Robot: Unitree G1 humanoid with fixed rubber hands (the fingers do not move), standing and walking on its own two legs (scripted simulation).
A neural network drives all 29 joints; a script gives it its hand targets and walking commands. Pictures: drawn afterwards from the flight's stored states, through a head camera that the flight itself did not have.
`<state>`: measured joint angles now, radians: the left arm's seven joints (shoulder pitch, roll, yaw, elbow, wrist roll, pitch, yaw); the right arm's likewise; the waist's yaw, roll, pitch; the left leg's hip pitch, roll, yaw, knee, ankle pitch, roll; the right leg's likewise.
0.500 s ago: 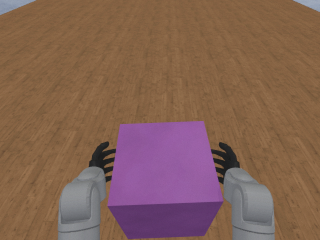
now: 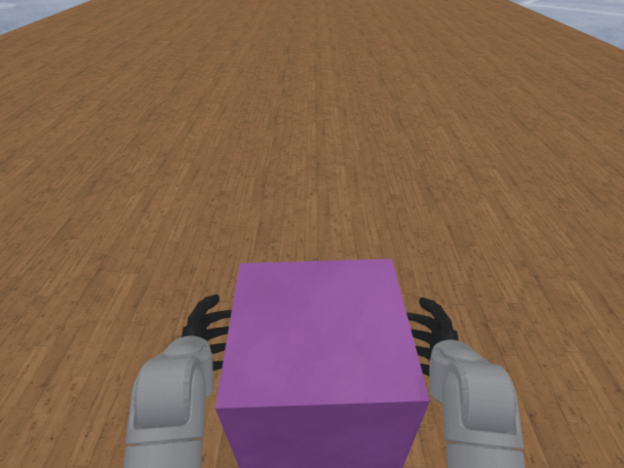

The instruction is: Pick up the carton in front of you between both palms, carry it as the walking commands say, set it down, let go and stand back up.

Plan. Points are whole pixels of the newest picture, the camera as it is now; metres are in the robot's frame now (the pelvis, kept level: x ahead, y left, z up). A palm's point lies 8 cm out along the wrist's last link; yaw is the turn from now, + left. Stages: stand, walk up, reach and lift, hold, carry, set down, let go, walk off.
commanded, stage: carry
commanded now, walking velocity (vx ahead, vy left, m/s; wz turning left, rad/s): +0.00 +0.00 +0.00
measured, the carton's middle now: (319, 375) +0.29 +0.00 -0.01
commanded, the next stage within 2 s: hold in 0.80 s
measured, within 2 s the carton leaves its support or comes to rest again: neither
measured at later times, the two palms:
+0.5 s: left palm (202, 371) +0.26 +0.15 +0.04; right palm (439, 375) +0.26 -0.15 +0.04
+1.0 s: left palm (212, 380) +0.24 +0.13 +0.05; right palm (461, 398) +0.23 -0.17 +0.05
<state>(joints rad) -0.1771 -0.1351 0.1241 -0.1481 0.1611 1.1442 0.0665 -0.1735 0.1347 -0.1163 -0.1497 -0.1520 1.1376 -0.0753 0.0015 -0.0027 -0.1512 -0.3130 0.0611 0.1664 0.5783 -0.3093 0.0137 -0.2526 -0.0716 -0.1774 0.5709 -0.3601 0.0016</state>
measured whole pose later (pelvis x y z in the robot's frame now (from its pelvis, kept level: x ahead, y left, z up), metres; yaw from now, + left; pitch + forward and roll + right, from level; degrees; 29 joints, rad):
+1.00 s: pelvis -0.05 +0.00 +0.01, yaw -4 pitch -6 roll +0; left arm -0.25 -0.15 0.21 0.21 0.27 0.73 0.02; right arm -0.25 0.15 -0.19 0.23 -0.27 0.72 -0.02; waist 0.00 0.00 0.04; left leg -0.12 0.02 0.04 0.41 -0.18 0.00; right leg -0.09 -0.01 -0.08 0.40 -0.21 -0.02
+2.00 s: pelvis -0.05 +0.01 +0.01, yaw -5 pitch -7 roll +0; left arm -0.44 -0.21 0.42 0.42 0.39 0.64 -0.02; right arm -0.43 0.20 -0.41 0.43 -0.39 0.62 0.03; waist 0.02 -0.01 0.08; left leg -0.14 0.01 0.05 0.47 -0.21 0.02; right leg -0.13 0.00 -0.02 0.48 -0.24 -0.01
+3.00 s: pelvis -0.11 +0.01 -0.21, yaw -7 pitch +45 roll +2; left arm -0.92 -0.14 0.57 0.48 0.23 0.33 0.09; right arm -1.08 -0.05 -0.37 0.72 -0.26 0.32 0.01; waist 0.06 -0.02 -0.11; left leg -1.84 -0.03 -0.02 1.53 -0.47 -0.03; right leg -1.86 0.04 0.02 1.54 -0.47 -0.01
